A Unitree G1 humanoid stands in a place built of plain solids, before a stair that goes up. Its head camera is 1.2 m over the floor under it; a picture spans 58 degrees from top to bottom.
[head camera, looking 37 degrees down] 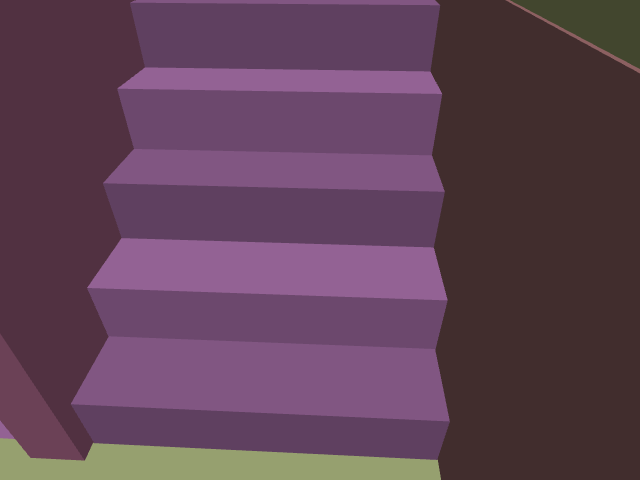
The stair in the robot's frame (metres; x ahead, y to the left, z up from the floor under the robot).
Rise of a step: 0.20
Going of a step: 0.23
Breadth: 0.97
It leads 3 degrees to the right of straight ahead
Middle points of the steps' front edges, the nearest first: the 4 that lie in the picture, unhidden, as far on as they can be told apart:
0.61 0.16 0.20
0.83 0.15 0.39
1.06 0.14 0.59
1.29 0.13 0.78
